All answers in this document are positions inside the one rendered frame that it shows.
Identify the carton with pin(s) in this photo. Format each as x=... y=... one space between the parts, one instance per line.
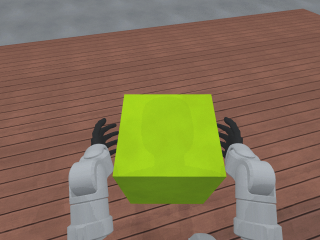
x=168 y=149

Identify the robot left hand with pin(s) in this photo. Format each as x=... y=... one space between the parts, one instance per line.
x=98 y=136

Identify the robot right hand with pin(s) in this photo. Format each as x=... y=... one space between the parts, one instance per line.
x=233 y=137

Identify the robot left forearm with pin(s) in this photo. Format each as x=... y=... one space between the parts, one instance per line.
x=88 y=195

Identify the robot right forearm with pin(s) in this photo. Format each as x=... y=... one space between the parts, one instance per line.
x=255 y=193

